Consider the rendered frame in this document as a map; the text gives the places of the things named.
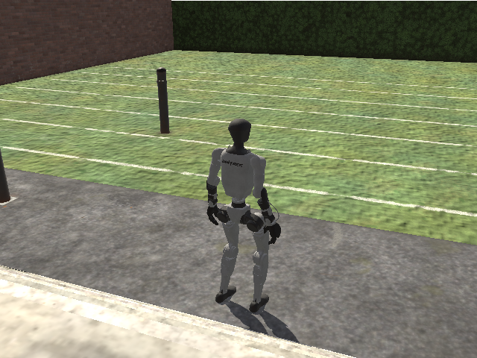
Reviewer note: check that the stairs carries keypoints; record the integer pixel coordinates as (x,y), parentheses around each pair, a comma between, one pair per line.
(41,317)

